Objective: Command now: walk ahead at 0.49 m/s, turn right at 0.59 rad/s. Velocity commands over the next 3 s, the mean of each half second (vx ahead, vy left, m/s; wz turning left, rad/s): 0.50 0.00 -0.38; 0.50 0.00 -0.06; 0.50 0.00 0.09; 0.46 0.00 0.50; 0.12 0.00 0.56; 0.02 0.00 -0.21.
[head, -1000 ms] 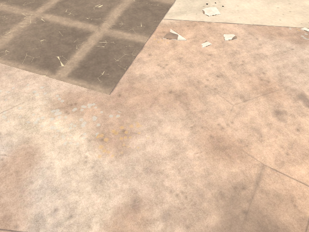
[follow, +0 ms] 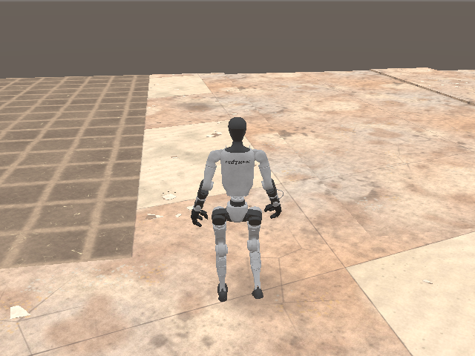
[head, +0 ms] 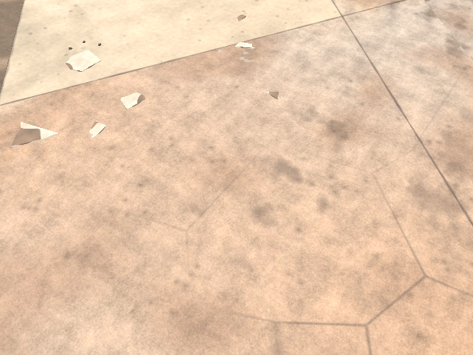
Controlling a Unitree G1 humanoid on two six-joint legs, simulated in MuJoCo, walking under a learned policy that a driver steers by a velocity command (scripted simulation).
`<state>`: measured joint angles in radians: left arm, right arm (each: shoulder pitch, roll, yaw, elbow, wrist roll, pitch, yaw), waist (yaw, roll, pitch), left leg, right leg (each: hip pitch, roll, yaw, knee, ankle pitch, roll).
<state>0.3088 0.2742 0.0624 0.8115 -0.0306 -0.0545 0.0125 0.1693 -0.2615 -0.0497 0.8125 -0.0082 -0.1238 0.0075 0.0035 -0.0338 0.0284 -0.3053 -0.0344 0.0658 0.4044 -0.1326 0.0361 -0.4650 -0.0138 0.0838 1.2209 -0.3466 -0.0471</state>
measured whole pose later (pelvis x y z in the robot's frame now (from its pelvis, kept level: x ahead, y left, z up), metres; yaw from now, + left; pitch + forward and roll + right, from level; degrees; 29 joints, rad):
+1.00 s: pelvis +0.55 -0.09 -0.01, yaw -11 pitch +2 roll +0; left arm 0.37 0.28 0.05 0.87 -0.02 -0.07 0.00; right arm 0.09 -0.26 -0.04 0.79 0.01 -0.10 0.04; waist 0.03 -0.01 0.03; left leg -0.47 -0.01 0.06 0.58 -0.16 0.06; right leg -0.23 0.01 0.06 1.05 -0.47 -0.03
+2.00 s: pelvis +1.07 -0.15 -0.02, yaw +10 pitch +2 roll -3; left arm 0.29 0.28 0.08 0.89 -0.02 -0.05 0.02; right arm 0.07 -0.27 -0.07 0.70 0.01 -0.03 0.05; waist 0.05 0.03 0.05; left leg -0.52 0.02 0.05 0.59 -0.06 0.11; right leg 0.01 -0.09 -0.28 0.56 -0.45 0.06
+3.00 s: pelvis +1.23 -0.16 -0.01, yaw +17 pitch +1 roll +1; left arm 0.14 0.33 0.08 0.66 -0.02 0.04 -0.01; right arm 0.21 -0.28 -0.08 0.67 -0.01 0.01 -0.04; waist -0.02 -0.01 0.05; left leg -0.24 0.01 0.04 0.54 -0.32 0.01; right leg -0.49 0.02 0.03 1.00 -0.50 0.03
